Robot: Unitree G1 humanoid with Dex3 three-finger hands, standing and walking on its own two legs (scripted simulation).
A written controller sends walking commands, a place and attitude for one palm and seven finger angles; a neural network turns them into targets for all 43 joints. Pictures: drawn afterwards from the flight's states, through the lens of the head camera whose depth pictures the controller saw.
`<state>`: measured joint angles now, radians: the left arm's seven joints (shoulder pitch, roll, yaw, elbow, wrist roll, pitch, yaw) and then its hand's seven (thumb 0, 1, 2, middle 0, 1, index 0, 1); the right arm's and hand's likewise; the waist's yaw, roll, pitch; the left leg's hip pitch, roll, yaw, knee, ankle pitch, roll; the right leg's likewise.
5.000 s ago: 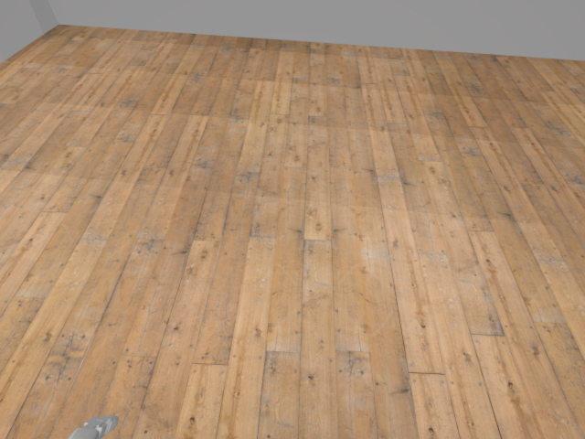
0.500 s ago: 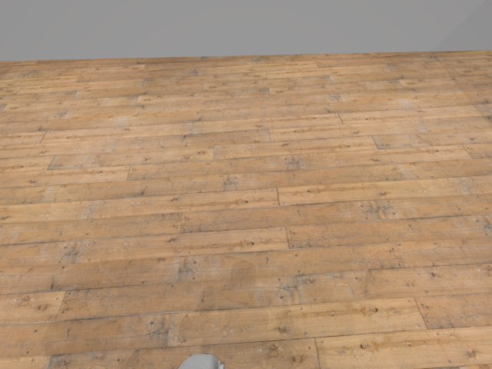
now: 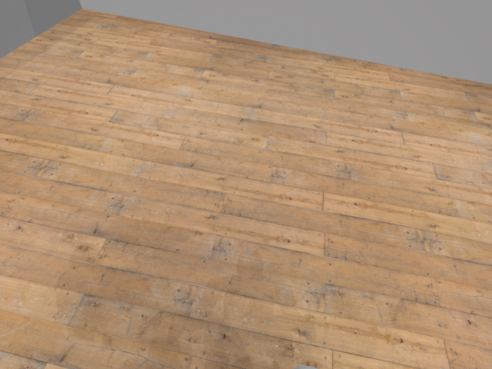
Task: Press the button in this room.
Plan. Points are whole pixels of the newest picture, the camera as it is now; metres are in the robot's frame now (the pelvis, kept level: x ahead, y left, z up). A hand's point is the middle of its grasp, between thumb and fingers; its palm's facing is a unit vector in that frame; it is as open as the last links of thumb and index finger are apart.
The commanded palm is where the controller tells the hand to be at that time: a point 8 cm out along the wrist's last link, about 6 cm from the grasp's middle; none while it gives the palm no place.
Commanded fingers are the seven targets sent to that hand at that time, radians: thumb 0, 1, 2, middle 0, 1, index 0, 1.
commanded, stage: turn or walk to find it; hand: left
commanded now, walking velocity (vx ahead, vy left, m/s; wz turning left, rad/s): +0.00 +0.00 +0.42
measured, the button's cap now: out of the picture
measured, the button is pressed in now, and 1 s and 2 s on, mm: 0 0 0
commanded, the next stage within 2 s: none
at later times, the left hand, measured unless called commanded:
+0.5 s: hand out of the picture -0.01 +0.16 -0.16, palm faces +0.26 -0.93 -0.24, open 7.4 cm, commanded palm none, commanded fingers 0.00 0.90 0.90 -0.20 -0.30 -0.20 -0.30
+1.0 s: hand out of the picture -0.08 +0.23 -0.16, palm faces +0.45 -0.86 -0.25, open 7.4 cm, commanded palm none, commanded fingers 0.00 0.90 0.90 -0.20 -0.30 -0.20 -0.30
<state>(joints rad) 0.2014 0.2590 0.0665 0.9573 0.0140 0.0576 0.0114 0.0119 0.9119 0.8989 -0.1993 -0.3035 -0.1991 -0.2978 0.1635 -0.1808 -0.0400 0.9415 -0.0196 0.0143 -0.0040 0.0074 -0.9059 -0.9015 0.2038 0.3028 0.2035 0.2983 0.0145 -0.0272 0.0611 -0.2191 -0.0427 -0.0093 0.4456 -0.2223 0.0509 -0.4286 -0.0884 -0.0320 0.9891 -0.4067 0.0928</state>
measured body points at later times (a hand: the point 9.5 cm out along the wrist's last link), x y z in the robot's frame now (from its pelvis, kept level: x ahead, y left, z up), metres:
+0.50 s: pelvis -0.03 -0.04 +0.00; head +0.00 -0.05 +0.45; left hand -0.02 +0.21 -0.14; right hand +0.07 -0.28 -0.16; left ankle -0.08 +0.11 -0.68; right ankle +0.00 -0.14 -0.74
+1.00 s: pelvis -0.07 +0.00 +0.00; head -0.05 +0.02 +0.45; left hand -0.10 +0.27 -0.14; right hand +0.10 -0.19 -0.14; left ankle -0.08 +0.10 -0.74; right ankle -0.01 -0.14 -0.69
